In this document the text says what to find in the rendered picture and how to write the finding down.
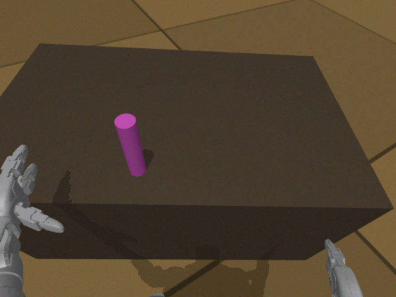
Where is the left robot arm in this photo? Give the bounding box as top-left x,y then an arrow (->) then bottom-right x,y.
0,217 -> 26,297

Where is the can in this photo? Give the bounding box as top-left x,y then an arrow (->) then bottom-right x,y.
114,113 -> 146,176

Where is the left robot hand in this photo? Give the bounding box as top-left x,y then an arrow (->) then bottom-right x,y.
0,145 -> 64,233

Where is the right robot hand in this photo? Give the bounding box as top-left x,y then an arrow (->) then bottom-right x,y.
324,239 -> 363,297

